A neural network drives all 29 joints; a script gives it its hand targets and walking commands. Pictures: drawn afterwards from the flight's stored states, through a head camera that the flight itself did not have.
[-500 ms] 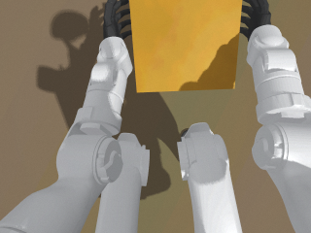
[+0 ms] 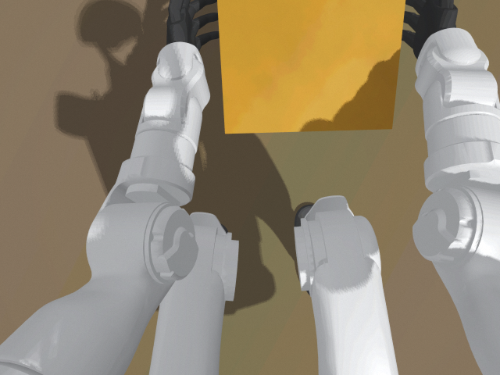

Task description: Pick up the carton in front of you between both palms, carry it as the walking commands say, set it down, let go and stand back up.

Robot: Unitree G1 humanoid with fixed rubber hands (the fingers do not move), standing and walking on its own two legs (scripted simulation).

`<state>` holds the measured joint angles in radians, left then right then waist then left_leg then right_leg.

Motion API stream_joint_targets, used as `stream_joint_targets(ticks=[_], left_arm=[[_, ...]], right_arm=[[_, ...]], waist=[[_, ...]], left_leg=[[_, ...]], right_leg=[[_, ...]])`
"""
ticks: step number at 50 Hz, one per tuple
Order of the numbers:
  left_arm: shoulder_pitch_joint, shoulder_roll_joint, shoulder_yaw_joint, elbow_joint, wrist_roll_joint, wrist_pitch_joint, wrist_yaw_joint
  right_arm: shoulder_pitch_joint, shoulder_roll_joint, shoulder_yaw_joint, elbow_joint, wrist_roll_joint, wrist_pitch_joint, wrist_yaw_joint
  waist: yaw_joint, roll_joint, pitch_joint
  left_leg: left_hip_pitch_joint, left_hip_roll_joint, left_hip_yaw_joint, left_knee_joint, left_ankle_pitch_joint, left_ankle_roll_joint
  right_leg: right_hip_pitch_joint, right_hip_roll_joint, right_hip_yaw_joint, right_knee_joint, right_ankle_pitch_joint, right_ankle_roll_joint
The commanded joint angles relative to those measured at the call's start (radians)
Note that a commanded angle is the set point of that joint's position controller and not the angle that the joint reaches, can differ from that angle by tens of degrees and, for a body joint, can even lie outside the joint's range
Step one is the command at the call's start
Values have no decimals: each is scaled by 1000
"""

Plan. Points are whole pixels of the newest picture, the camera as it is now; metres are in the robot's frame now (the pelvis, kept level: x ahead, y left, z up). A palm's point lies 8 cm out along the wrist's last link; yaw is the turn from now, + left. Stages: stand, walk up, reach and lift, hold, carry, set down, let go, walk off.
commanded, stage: set down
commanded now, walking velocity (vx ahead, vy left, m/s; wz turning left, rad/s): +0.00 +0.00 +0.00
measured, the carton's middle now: (298, 57) +0.52 -0.12 -0.25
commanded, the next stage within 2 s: let go in 1.82 s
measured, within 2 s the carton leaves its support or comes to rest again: rests again in 0.14 s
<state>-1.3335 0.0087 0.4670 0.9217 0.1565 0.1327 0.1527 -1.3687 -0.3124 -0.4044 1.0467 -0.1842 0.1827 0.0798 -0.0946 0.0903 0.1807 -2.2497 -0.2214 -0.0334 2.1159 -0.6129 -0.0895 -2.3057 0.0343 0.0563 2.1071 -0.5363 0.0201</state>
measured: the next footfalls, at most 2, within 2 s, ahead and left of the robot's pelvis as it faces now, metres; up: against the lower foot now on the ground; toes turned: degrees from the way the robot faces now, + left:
none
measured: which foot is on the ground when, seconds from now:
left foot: down 0.00-1.00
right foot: down 0.00-1.00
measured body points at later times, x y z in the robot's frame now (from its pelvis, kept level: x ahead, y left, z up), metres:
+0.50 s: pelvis +0.01 +0.00 -0.01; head +0.37 -0.06 +0.25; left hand +0.55 +0.04 -0.19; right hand +0.51 -0.27 -0.20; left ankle +0.10 +0.11 -0.36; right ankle +0.11 -0.12 -0.36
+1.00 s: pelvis -0.02 -0.01 +0.01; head +0.32 -0.08 +0.29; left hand +0.53 +0.05 -0.13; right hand +0.49 -0.33 -0.13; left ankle +0.10 +0.11 -0.36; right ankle +0.11 -0.12 -0.36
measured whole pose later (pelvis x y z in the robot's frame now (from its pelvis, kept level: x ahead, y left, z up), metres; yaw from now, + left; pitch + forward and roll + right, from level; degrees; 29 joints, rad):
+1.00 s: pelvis -0.02 -0.01 +0.01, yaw -2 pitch +34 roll +4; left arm -1.25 0.16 0.17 0.84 -0.12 0.15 0.22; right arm -1.30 -0.48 -0.16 1.01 0.17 0.09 0.03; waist -0.08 0.06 0.30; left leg -2.10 -0.11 0.01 2.11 -0.61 -0.06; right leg -2.19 0.02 0.03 2.09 -0.50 -0.03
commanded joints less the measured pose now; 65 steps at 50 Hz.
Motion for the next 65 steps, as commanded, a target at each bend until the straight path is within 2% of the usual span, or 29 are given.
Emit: stream_joint_targets(ticks=[1,8,15,19,22,24,25,26,27,29,33,36,41,46,50,54,59,65], left_arm=[[-309,-669,-283,121,-22,33,-196],[-230,-633,-276,158,-13,19,-205],[-204,-593,-297,152,-27,-4,-210],[-191,-514,-307,153,-31,-23,-194],[-136,-349,-290,150,-33,-37,-156],[-62,-96,-264,145,-61,-55,-98],[-32,73,-252,126,-90,-74,-56],[-45,165,-259,102,-132,-89,-23],[-79,198,-277,78,-174,-99,-2],[-147,225,-321,21,-236,-112,14],[-219,194,-428,-53,-373,-110,11],[-226,212,-441,-43,-411,-84,10],[-203,248,-378,-86,-372,-52,39],[-182,267,-311,-210,-303,-14,72],[-139,259,-236,-193,-240,13,73],[-82,220,-205,-158,-205,6,53],[-14,181,-204,-158,-187,0,37],[30,157,-233,-283,-190,13,38]], right_arm=[[-270,650,220,63,42,1,196],[-213,615,224,96,45,-13,183],[-175,569,220,129,49,-37,165],[-161,495,206,163,61,-62,148],[-99,310,158,171,70,-92,107],[-18,47,105,177,92,-129,42],[12,-120,86,175,123,-159,-3],[1,-217,72,165,165,-188,-43],[-36,-263,78,149,204,-210,-68],[-127,-328,107,80,267,-241,-85],[-230,-362,207,-26,380,-254,-65],[-241,-369,250,-25,420,-223,-42],[-195,-371,252,-4,413,-173,-34],[-184,-375,224,-132,369,-123,-50],[-168,-319,207,-148,334,-84,-46],[-132,-264,200,-139,309,-85,-34],[-53,-244,166,-133,269,-88,-21],[11,-279,110,-222,238,-80,-8]], waist=[[-68,23,-793],[-56,28,-753],[-72,32,-719],[-71,23,-707],[-71,9,-707],[-72,-8,-725],[-73,-17,-724],[-76,-19,-743],[-72,-18,-771],[-73,-19,-833],[-80,-53,-942],[-71,-85,-960],[-49,-104,-1051],[-32,-162,-1217],[2,-182,-1100],[24,-180,-1052],[12,-167,-1082],[-22,-135,-1228]], left_leg=[[254,4,98,-159,196,49],[213,10,99,-142,218,49],[185,14,91,-123,238,45],[208,24,86,-108,262,36],[260,37,91,-100,246,26],[304,53,93,-93,244,17],[322,64,92,-92,245,13],[334,74,85,-84,264,9],[347,80,77,-72,295,8],[380,92,66,-52,342,8],[447,104,66,-33,346,16],[441,112,86,-43,237,25],[474,113,128,-79,133,30],[490,94,157,-155,93,37],[431,92,156,-227,55,47],[419,92,152,-286,95,47],[458,87,146,-368,138,39],[586,77,142,-469,211,24]], right_leg=[[489,38,-46,-169,308,-49],[483,38,-24,-161,350,-54],[469,34,-13,-148,377,-60],[463,23,-12,-131,391,-52],[479,8,-20,-128,355,-41],[505,-8,-26,-126,339,-31],[509,-17,-30,-124,334,-27],[516,-24,-27,-114,348,-27],[526,-30,-20,-98,377,-29],[542,-40,-13,-76,430,-32],[627,-56,-10,-68,453,-39],[695,-67,-11,-89,383,-35],[842,-63,-16,-136,298,-29],[1043,-35,-36,-210,297,-17],[985,-24,-37,-285,233,-6],[928,-16,-43,-329,271,3],[936,-6,-55,-394,332,3],[1041,8,-78,-482,436,-3]])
